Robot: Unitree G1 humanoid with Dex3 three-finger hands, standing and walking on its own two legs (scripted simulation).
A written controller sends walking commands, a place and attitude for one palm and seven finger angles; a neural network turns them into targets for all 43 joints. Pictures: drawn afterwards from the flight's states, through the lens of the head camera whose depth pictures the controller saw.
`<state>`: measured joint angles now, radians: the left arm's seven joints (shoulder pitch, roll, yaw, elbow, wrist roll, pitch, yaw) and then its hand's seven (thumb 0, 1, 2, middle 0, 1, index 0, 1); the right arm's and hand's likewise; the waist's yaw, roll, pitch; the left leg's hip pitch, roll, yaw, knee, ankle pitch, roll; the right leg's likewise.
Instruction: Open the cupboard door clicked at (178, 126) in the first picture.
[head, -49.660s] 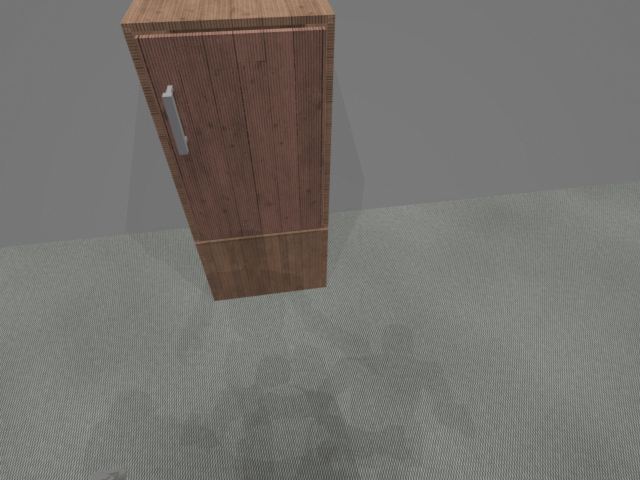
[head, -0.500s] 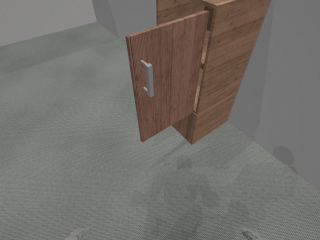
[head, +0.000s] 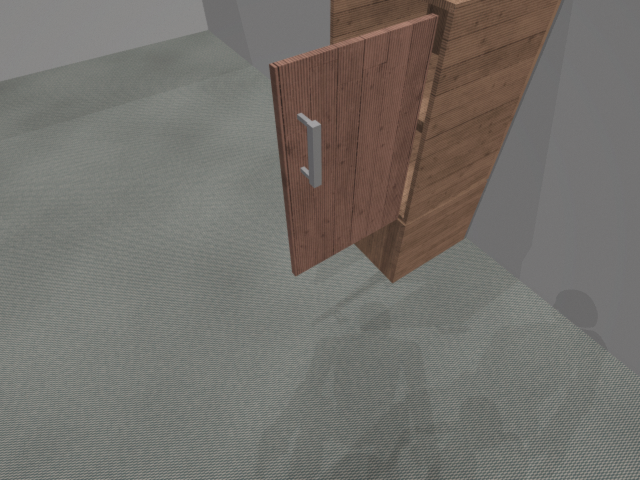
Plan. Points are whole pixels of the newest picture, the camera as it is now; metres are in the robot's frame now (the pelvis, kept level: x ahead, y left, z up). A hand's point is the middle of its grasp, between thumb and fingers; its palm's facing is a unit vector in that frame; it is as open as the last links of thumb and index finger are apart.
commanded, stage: let the arm hang, fingers relaxed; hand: left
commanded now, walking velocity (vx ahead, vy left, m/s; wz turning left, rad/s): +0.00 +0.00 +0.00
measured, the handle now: (309, 151) +0.69 +0.07 +0.01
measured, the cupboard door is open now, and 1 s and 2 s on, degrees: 91 91 91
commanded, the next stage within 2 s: look to check the result in 0.36 s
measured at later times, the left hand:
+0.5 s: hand out of the picture +0.06 +0.21 -0.16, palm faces +0.00 -0.96 -0.27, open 7.4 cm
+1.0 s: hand out of the picture +0.11 +0.23 -0.15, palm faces -0.02 -0.94 -0.34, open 7.4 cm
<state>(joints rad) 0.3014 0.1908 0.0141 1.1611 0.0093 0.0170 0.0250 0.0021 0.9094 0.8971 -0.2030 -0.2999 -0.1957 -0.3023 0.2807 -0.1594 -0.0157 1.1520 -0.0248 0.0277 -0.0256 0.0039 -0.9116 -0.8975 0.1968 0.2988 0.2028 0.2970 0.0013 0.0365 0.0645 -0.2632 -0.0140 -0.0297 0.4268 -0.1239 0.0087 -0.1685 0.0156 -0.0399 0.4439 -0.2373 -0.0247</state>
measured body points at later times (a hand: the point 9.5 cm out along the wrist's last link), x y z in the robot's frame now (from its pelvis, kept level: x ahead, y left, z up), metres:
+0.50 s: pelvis +0.02 +0.00 +0.00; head +0.03 -0.01 +0.45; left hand +0.06 +0.26 -0.14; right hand +0.05 -0.26 -0.16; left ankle +0.07 +0.11 -0.74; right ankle +0.00 -0.11 -0.74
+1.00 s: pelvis +0.04 -0.01 +0.01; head +0.06 -0.02 +0.46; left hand +0.11 +0.28 -0.12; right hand +0.12 -0.30 -0.14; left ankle +0.07 +0.11 -0.74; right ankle +0.00 -0.11 -0.74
